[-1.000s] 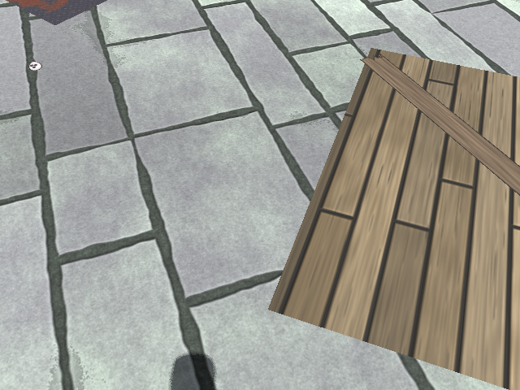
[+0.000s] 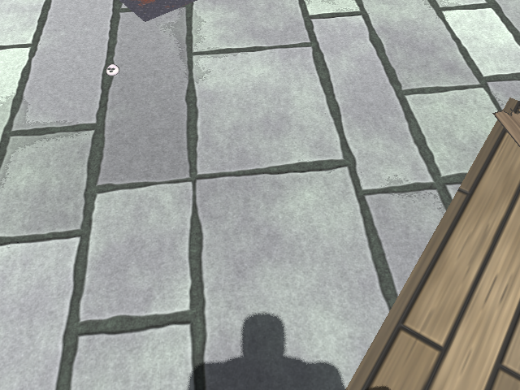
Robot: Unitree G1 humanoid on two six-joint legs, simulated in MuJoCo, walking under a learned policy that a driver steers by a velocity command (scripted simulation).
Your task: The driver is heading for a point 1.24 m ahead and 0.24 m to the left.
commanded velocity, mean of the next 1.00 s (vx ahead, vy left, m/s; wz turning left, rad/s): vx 0.77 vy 0.00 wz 0.51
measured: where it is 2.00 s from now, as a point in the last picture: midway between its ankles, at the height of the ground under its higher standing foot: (195, 231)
